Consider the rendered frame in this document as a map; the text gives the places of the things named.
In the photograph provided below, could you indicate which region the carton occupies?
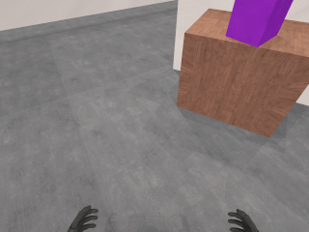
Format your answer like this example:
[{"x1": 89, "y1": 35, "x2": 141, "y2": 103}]
[{"x1": 225, "y1": 0, "x2": 294, "y2": 47}]

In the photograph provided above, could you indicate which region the pedestal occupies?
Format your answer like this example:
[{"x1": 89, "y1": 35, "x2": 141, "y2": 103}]
[{"x1": 177, "y1": 9, "x2": 309, "y2": 138}]

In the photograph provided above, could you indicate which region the robot right hand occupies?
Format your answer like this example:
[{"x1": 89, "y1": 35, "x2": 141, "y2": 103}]
[{"x1": 228, "y1": 209, "x2": 259, "y2": 232}]

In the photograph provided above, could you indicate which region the robot left hand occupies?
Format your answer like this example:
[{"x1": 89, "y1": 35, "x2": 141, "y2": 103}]
[{"x1": 68, "y1": 205, "x2": 98, "y2": 232}]

